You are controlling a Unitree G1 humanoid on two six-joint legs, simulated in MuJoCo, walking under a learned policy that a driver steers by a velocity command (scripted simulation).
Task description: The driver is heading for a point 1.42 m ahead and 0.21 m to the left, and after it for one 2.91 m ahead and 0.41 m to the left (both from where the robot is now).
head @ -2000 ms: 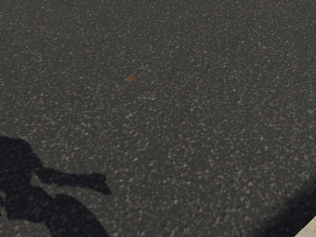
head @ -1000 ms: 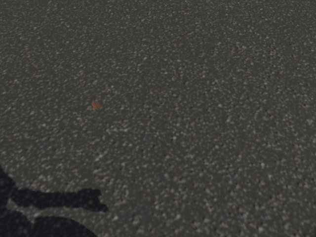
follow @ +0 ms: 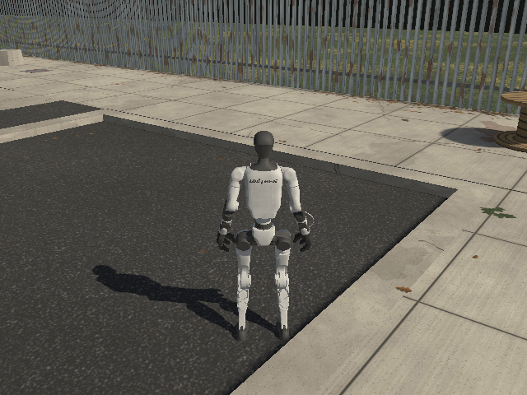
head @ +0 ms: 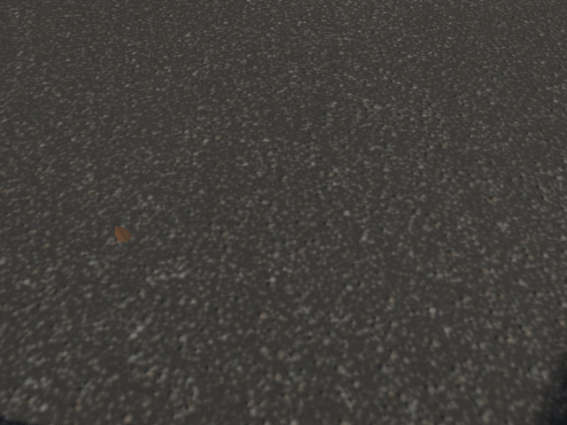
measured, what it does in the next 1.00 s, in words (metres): walks ahead: right foot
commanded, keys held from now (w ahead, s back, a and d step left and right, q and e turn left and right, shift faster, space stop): no key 0.24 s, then w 0.64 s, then no key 0.12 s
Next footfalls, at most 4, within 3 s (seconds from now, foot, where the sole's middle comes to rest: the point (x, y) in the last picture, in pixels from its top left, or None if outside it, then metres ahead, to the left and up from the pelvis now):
0.92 right None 0.42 -0.08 -0.77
1.34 left None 0.47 0.15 -0.77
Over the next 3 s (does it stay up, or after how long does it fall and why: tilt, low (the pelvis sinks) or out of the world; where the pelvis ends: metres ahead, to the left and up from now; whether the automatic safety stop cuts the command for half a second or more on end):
stays up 0.58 0.08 0.01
